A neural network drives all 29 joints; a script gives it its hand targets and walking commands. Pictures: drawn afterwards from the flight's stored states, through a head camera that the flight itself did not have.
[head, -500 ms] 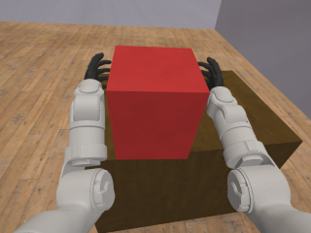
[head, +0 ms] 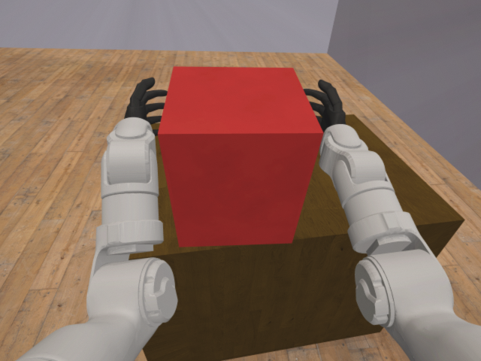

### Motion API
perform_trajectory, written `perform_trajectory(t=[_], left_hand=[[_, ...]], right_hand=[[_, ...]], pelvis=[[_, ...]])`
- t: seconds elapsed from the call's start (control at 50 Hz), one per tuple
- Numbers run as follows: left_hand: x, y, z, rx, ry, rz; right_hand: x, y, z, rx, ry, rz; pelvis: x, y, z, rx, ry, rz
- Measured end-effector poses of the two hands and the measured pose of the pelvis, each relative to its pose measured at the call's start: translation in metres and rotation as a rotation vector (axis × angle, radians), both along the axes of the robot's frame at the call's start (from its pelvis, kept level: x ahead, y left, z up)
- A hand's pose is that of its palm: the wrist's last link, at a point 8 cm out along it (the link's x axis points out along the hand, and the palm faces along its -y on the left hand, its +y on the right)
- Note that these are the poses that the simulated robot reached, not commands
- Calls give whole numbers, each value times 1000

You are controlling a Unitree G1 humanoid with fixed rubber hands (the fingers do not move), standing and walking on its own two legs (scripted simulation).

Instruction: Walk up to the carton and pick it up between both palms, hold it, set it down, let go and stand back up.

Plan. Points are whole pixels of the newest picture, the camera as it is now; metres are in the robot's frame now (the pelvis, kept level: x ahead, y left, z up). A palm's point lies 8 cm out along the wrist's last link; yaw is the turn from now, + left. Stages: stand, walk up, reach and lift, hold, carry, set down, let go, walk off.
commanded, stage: reach and lift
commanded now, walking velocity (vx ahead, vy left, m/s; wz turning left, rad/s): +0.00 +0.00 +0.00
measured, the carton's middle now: (235, 158) +0.40 +0.00 +0.18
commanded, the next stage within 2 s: hold in 0.36 s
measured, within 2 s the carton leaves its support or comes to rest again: neither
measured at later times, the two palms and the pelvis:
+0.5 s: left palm (132, 116) +0.37 +0.16 +0.27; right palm (331, 114) +0.37 -0.14 +0.28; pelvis +0.00 +0.00 +0.00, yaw +0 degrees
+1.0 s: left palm (130, 104) +0.37 +0.15 +0.29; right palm (337, 97) +0.37 -0.15 +0.31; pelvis +0.01 -0.01 +0.00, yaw +0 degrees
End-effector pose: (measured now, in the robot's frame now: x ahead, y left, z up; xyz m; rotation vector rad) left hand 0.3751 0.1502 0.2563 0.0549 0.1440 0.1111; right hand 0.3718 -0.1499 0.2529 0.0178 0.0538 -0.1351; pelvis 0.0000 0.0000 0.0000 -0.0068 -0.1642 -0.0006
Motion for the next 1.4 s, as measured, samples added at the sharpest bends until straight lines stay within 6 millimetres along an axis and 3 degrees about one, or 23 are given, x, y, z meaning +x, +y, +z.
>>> perform_trajectory(t=[0.76, 1.4], left_hand=[[-3, 5, 32, -16, -12, 7], [-6, 1, 47, -20, -10, 3]], right_hand=[[2, 4, 43, -2, -3, 16], [-1, 1, 62, -19, 11, 20]], pelvis=[[4, -4, 0, -2, 32, 2], [9, -10, 0, -1, 48, 3]])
